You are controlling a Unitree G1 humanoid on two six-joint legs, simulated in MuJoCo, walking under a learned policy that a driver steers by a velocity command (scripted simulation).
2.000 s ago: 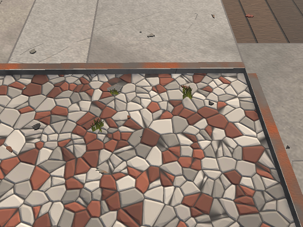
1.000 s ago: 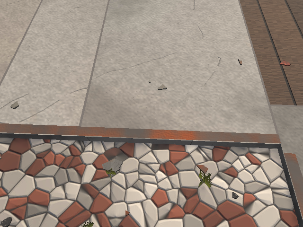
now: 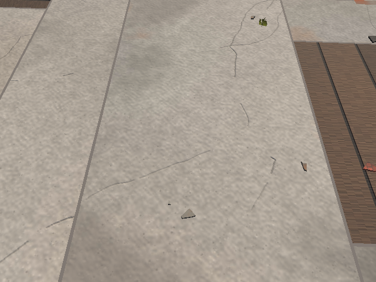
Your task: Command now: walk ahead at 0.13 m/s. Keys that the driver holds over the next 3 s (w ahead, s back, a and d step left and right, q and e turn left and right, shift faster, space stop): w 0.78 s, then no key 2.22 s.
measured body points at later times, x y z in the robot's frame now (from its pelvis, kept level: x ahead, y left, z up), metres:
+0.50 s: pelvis +0.13 +0.01 +0.01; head +0.15 -0.01 +0.46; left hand +0.05 +0.26 -0.12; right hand +0.32 -0.24 -0.10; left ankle +0.24 +0.15 -0.69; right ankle +0.03 -0.11 -0.73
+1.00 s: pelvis +0.35 +0.01 +0.01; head +0.36 -0.01 +0.46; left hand +0.50 +0.28 -0.09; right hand +0.36 -0.25 -0.14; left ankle +0.25 +0.15 -0.71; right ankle +0.46 -0.09 -0.70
